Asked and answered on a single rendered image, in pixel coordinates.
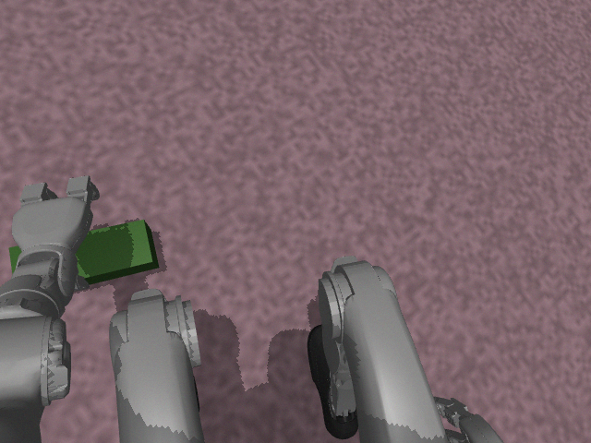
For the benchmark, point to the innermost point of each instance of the carton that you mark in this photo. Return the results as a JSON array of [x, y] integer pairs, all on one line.
[[111, 252]]

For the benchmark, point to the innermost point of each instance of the right robot hand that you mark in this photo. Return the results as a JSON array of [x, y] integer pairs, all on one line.
[[474, 428]]

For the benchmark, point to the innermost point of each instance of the left robot arm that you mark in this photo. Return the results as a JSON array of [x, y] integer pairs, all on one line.
[[35, 358]]

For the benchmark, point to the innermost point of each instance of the right robot foot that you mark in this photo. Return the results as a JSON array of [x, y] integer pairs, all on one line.
[[338, 426]]

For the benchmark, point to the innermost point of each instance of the left robot hand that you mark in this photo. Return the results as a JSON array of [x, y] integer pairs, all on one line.
[[45, 219]]

